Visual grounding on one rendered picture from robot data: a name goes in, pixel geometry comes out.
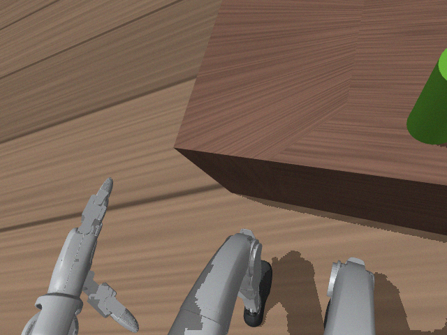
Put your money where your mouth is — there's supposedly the bottle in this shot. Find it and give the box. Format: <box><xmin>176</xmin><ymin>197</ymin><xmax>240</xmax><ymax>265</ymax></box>
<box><xmin>406</xmin><ymin>48</ymin><xmax>447</xmax><ymax>144</ymax></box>

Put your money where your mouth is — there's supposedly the left robot arm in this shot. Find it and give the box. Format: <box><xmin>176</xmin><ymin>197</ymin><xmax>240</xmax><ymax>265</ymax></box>
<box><xmin>21</xmin><ymin>293</ymin><xmax>83</xmax><ymax>335</ymax></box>

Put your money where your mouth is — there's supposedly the left robot hand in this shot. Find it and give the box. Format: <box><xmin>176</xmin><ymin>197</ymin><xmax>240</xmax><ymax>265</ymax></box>
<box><xmin>47</xmin><ymin>177</ymin><xmax>139</xmax><ymax>333</ymax></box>

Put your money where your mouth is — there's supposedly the left robot foot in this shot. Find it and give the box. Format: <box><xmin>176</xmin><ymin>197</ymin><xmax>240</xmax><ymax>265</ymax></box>
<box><xmin>244</xmin><ymin>260</ymin><xmax>272</xmax><ymax>327</ymax></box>

